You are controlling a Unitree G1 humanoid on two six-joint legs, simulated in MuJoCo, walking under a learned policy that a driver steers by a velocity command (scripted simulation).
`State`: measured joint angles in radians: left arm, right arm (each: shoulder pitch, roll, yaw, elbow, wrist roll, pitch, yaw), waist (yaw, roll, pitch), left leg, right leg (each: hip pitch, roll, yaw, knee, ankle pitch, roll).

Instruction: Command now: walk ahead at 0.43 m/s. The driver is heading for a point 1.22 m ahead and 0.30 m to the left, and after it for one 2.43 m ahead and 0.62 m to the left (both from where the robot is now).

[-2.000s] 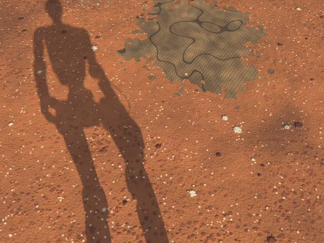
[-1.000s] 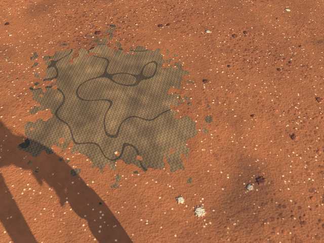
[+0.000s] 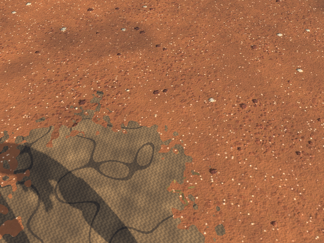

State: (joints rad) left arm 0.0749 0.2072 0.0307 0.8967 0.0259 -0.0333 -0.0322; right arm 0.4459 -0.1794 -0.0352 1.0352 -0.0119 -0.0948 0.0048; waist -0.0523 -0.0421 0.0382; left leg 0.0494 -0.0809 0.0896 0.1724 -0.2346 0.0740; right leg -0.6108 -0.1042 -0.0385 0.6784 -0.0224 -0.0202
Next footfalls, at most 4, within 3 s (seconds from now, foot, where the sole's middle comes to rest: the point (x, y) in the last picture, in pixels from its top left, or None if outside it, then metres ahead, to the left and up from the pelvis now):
0.12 right None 0.24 -0.11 -0.78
0.52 left None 0.20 0.09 -0.78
2.00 left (152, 210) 0.62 0.03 -0.78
2.52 right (159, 146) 0.95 -0.02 -0.78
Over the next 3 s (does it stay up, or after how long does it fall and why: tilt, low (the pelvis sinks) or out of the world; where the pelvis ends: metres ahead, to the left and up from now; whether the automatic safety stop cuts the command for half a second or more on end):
stays up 0.79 0.03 -0.01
